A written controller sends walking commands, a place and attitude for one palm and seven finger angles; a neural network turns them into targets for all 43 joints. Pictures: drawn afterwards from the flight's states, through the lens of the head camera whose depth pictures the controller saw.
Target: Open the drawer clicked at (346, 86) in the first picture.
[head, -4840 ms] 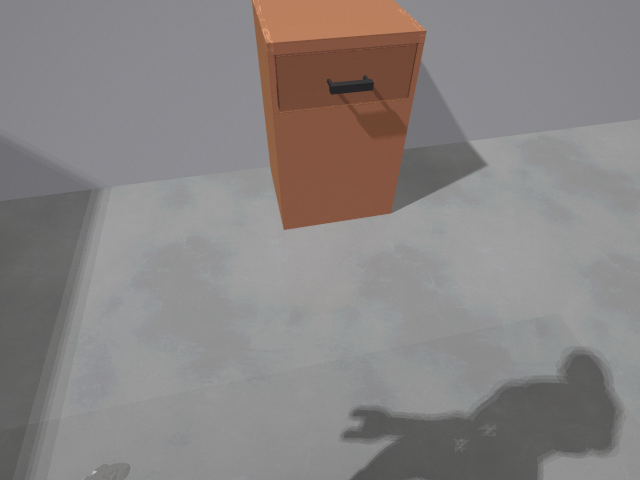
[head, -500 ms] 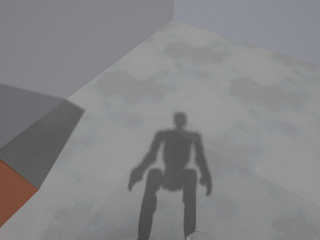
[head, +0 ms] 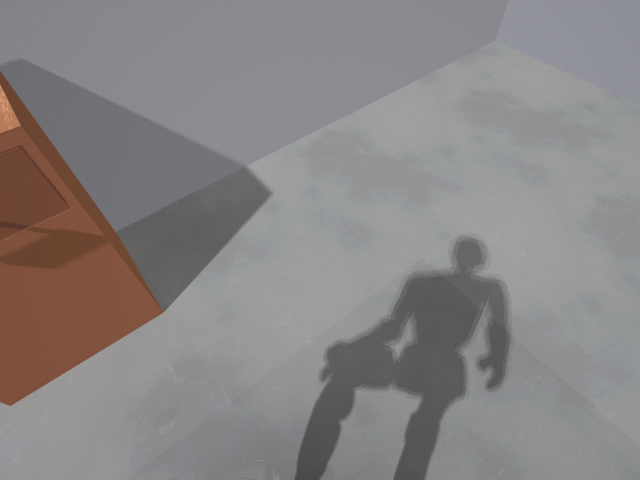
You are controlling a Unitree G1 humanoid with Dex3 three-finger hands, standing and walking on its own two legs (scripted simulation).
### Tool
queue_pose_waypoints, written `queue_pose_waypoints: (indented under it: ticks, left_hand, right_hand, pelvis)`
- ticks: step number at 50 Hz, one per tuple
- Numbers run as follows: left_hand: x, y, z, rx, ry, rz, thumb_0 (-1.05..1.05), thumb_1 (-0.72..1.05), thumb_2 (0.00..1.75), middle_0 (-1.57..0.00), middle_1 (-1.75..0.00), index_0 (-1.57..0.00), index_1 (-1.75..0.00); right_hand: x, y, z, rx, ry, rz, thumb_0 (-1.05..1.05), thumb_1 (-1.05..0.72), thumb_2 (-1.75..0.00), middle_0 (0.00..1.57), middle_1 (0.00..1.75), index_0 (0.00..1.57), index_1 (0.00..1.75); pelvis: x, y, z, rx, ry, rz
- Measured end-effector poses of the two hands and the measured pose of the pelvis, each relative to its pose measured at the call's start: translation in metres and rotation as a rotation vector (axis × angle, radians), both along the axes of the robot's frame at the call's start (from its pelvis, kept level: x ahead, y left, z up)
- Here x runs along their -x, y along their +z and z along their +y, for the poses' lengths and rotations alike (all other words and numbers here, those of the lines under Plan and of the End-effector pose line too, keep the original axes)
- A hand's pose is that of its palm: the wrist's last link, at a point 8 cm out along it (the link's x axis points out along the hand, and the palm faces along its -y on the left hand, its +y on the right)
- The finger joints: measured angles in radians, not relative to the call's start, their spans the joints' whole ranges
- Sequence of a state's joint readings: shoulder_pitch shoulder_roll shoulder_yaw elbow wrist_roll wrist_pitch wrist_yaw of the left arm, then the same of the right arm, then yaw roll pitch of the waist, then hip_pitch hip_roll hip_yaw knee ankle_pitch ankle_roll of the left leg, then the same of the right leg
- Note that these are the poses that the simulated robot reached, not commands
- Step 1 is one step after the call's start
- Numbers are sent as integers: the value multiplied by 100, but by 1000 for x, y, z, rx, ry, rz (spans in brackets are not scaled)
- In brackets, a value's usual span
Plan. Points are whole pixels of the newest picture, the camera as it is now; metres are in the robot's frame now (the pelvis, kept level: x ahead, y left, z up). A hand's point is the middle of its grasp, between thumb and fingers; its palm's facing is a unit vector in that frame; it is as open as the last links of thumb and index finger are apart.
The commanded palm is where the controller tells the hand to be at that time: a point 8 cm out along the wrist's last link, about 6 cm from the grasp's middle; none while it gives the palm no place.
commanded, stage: turn to face it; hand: left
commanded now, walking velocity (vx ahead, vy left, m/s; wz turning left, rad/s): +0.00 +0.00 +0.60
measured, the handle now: out of the picture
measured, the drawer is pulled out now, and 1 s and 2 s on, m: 0.00 0.00 0.00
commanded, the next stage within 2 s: take the last steps up to it in 1.06 s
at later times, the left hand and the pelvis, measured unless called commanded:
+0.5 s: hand out of the picture +0.06 +0.23 -0.15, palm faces +0.29 -0.91 -0.31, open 7.4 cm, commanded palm none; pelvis +0.00 -0.01 -0.01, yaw +17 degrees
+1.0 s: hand out of the picture -0.12 +0.22 -0.18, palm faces +0.55 -0.79 -0.25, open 7.4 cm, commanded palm none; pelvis -0.02 +0.02 -0.01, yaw +32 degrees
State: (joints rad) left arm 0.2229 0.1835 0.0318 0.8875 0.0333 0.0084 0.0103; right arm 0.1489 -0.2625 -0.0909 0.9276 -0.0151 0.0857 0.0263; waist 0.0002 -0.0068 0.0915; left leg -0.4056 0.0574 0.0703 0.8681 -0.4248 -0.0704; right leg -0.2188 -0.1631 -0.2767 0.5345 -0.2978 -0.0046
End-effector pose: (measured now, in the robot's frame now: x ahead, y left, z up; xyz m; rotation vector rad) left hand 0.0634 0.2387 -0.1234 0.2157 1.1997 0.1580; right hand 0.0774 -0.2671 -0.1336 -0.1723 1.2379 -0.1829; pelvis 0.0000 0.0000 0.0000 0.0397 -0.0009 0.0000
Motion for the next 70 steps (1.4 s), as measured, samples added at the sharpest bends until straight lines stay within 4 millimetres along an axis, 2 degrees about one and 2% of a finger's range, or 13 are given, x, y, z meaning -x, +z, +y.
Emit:
queue_pose_waypoints:
  ticks: [7,10,13,17,22,27,32,37,46,50,58,66,70]
  left_hand:
    - [60,-31,48,6,155,119,1,90,90,-20,-30,-20,-30]
    - [67,-28,60,-8,197,134,1,90,90,-20,-30,-20,-30]
    - [63,-19,65,-14,221,91,1,90,90,-20,-30,-20,-30]
    - [49,-7,63,-28,239,18,1,91,90,-19,-30,-20,-30]
    - [31,3,46,-53,253,-70,1,90,90,-19,-30,-20,-30]
    - [36,12,21,-79,283,-126,1,90,90,-20,-30,-20,-30]
    - [62,16,2,-61,351,-91,1,90,90,-20,-30,-20,-30]
    - [96,8,-6,-28,425,-45,1,90,90,-20,-30,-20,-30]
    - [189,-32,9,34,594,87,1,90,90,-20,-30,-20,-30]
    - [211,-28,15,40,636,137,1,90,90,-20,-30,-20,-30]
    - [210,-12,13,27,659,92,1,91,90,-19,-30,-20,-30]
    - [182,-8,-15,-1,639,9,1,90,90,-19,-30,-20,-30]
    - [187,-2,-42,18,688,-3,1,90,90,-20,-30,-20,-30]
  right_hand:
    - [-64,6,39,44,164,-112,0,-91,-90,20,30,20,30]
    - [-72,14,51,51,199,-129,0,-90,-90,20,30,20,30]
    - [-73,16,56,46,224,-113,0,-90,-90,20,30,20,30]
    - [-71,12,57,25,250,-87,0,-90,-90,21,30,20,30]
    - [-70,-4,45,-11,268,-54,0,-90,-90,21,30,21,30]
    - [-77,-20,29,-32,302,-22,0,-90,-90,21,30,20,30]
    - [-82,-12,26,-33,356,11,0,-90,-90,20,30,20,30]
    - [-90,-6,37,-16,426,38,0,-91,-90,20,30,20,30]
    - [-116,3,104,22,587,-69,0,-91,-90,20,30,20,30]
    - [-111,13,124,21,618,-94,0,-90,-90,20,30,20,30]
    - [-91,10,133,-20,633,-51,0,-90,-90,21,30,20,30]
    - [-74,-20,101,-63,601,31,0,-90,-90,21,30,20,30]
    - [-72,-21,87,-56,621,100,0,-90,-90,20,30,20,30]
  pelvis:
    - [-1,-17,22,24,86,11]
    - [0,-12,25,39,119,9]
    - [-1,-6,25,46,152,6]
    - [-1,-4,20,46,196,2]
    - [-3,-8,3,34,256,-1]
    - [-4,-12,-14,25,331,-14]
    - [-4,-3,-19,9,397,-20]
    - [-1,1,-17,2,456,-16]
    - [19,-15,11,30,534,-18]
    - [25,-8,16,42,551,-26]
    - [30,2,15,45,588,-27]
    - [18,-8,-5,16,617,-25]
    - [9,-2,-5,13,640,-36]
